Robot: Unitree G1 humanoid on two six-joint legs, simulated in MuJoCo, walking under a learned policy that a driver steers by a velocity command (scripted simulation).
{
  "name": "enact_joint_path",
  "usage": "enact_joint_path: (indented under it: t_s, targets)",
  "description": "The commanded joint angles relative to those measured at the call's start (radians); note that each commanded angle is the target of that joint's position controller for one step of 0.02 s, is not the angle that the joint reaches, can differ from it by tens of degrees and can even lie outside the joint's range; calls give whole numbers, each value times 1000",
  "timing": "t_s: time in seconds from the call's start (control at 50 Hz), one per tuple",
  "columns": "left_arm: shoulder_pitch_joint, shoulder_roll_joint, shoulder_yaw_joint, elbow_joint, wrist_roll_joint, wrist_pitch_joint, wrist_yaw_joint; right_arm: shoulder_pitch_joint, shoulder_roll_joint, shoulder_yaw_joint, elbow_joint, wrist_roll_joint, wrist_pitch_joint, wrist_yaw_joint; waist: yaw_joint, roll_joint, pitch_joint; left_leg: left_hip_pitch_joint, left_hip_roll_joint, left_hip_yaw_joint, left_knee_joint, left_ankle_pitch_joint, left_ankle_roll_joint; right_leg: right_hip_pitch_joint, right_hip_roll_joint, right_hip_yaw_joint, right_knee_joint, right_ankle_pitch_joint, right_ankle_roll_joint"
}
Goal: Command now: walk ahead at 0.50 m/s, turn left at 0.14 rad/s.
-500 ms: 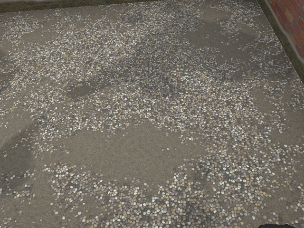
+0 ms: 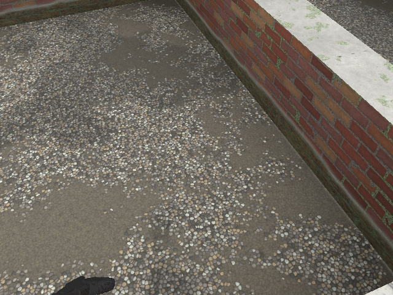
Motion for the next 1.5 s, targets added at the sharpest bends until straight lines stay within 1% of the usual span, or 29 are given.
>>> enact_joint_path:
  t_s: [0.02,0.08,0.16,0.22,0.24,0.26,0.28,0.34,0.42,0.5,0.54,0.56,0.6,0.74,0.78,0.8,0.82,0.9,0.96,0.98,1.0,1.02,1.06,1.14,1.2,1.26,1.3,1.4,1.5]
  targets:
    - [47,161,38,-68,-10,-31,0,-102,-63,-11,-133,-1,-17,0,114,-257,-83,-223,-53,0,66,-48,9,216,-198,248,-220,-3,-117]
    - [69,148,30,-57,6,-44,18,-163,-93,-30,-150,6,-12,5,119,-165,-21,-272,-49,-74,222,-117,-8,139,-292,309,-269,141,-180]
    - [-2,99,15,-70,8,-56,22,-97,-52,-22,-114,-4,3,10,60,-153,-71,-67,-53,-41,125,-53,-1,51,-239,152,-236,265,-133]
    - [-28,109,20,-79,-15,-46,16,-60,-16,-10,-90,-18,19,21,16,-118,-74,156,-93,-5,-68,88,36,-64,-176,79,-189,12,-69]
    - [-41,83,16,-91,-15,-42,18,-35,-27,-10,-87,-29,21,23,4,-47,-54,221,-42,-106,-95,84,60,-148,-138,36,-90,-62,-43]
    - [-60,46,4,-135,-10,-36,17,-48,-122,-40,-89,-6,22,19,14,175,-31,189,66,-324,-177,64,119,-221,-32,-113,58,-71,21]
    - [-102,90,11,-158,8,-32,29,-39,-157,-54,-105,8,32,7,-46,262,8,186,158,-504,-267,129,179,-307,-7,-103,109,-148,43]
    - [-79,132,26,-158,-2,-45,23,-43,-158,-56,-106,-12,39,-20,-17,152,-16,220,187,-564,-244,313,246,-376,-31,-19,239,-175,69]
    - [-40,100,14,-146,0,-35,23,-191,-114,-44,-135,-3,31,-10,43,126,-47,34,78,-449,-238,309,175,-133,-32,-50,129,-59,82]
    - [72,64,-3,-109,32,-37,9,-243,-122,-37,-140,3,47,-6,95,46,-70,-135,-2,-381,-158,260,105,205,-17,-99,-64,122,39]
    - [79,120,13,-123,37,-39,12,-214,-49,-18,-157,11,43,-11,102,-234,-129,-267,-119,-218,23,-29,26,330,-208,112,-142,130,-31]
    - [82,137,12,-126,38,-33,13,-230,-67,-22,-167,-3,43,-8,112,-287,-88,-304,-128,-173,106,-110,5,289,-293,228,-229,114,-80]
    - [97,142,10,-127,33,-37,17,-278,-117,-40,-165,-14,39,-6,120,-172,-50,-301,-95,-158,217,-118,-16,204,-334,260,-258,205,-124]
    - [-57,110,-2,-132,4,-44,13,-207,-52,-14,-125,-21,54,18,-2,-104,-86,74,-88,-61,-16,93,9,-7,-201,-29,-211,5,-30]
    - [-39,55,-14,-161,18,-16,9,-192,-88,-17,-117,-22,54,17,27,89,-76,92,-27,-209,-117,60,72,-50,-91,-154,-57,-85,30]
    - [-81,37,-24,-189,25,-6,2,-212,-149,-37,-136,14,59,17,-8,248,-33,-14,32,-409,-232,-74,125,-83,-17,-212,49,-110,60]
    - [-102,69,-14,-204,10,-10,-5,-214,-191,-46,-138,12,59,8,-3,301,44,-40,81,-529,-305,-70,156,-149,5,-173,107,-142,52]
    - [-34,86,-9,-187,11,-43,-7,-287,-172,-43,-156,-12,46,-22,57,189,-54,24,82,-530,-246,273,172,-114,-14,-58,127,-105,47]
    - [61,24,-19,-134,21,-35,-4,-356,-123,-31,-156,27,34,-14,114,88,-140,-108,11,-432,-184,190,108,268,-15,-103,-73,56,19]
    - [92,35,-13,-127,30,-24,0,-331,-89,-23,-157,39,27,-10,110,-8,-153,-242,-29,-389,-120,41,80,427,-89,-37,-82,27,-3]
    - [87,104,8,-132,29,-16,1,-332,-66,-17,-176,45,22,-7,124,-229,-126,-328,-110,-266,-6,-55,47,413,-205,136,-190,-63,-40]
    - [100,130,17,-133,18,-8,0,-355,-118,-32,-179,27,17,-6,148,-253,-43,-398,-121,-224,49,-87,26,365,-292,264,-276,-48,-69]
    - [110,126,12,-125,14,-18,2,-377,-131,-39,-170,16,9,0,140,-160,0,-386,-80,-194,101,-62,6,300,-318,278,-292,20,-107]
    - [5,98,-1,-129,-1,-51,-10,-303,-82,-19,-132,5,13,13,59,-145,-38,-128,-55,-112,69,50,-9,111,-245,106,-289,1,-94]
    - [26,110,-5,-107,-14,-50,-11,-229,-44,-3,-96,-40,41,9,14,-87,-46,58,-84,-65,-55,122,14,39,-178,-26,-195,39,-55]
    - [62,46,-24,-132,11,-20,-19,-289,-100,-4,-109,3,58,1,49,139,-23,-31,-16,-253,-140,143,84,47,-62,-182,-38,-118,3]
    - [91,46,-20,-123,17,-18,-17,-280,-118,-1,-115,12,61,-4,45,202,-30,-58,37,-366,-209,146,129,68,-31,-203,39,-123,14]
    - [134,55,-13,-95,11,-49,-10,-278,-105,4,-108,17,61,-28,54,92,-88,-48,6,-331,-149,280,118,177,-57,-172,-10,-21,1]
    - [108,89,-4,-103,13,-12,7,-283,-63,13,-105,-9,36,-2,41,-63,-73,-115,-64,-156,0,534,70,250,-153,-118,-6,407,-28]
